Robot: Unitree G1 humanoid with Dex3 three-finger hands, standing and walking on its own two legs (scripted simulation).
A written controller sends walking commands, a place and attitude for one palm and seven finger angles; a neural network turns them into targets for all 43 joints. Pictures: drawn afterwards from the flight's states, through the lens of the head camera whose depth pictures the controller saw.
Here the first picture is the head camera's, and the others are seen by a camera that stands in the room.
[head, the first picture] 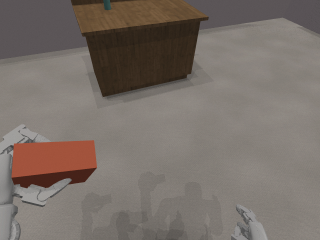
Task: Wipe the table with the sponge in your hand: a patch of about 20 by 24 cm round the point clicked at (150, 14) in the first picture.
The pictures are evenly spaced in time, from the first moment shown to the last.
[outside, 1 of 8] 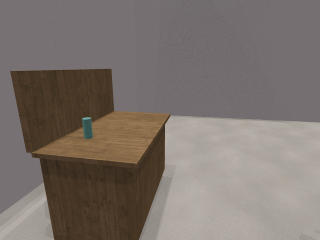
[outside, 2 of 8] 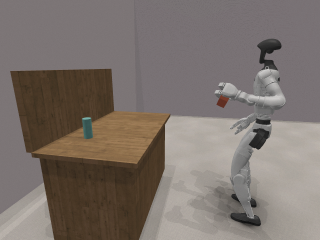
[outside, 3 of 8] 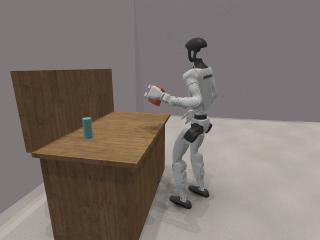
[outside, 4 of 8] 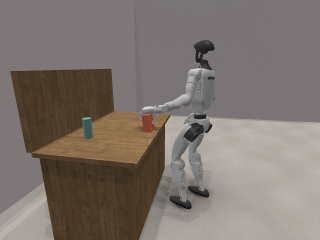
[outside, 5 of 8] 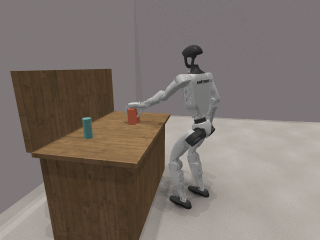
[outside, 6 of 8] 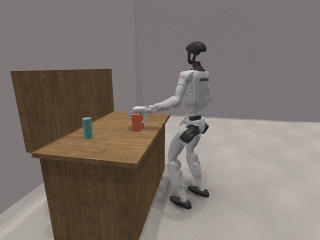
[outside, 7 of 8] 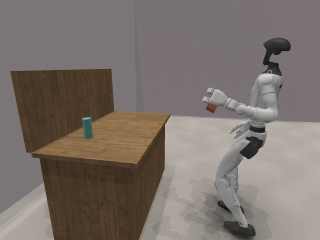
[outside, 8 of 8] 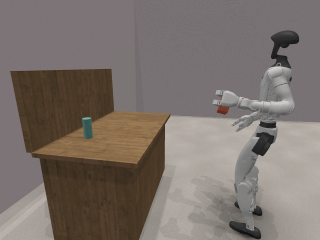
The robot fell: no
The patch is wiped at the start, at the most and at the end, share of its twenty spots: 0.00 1.00 1.00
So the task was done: yes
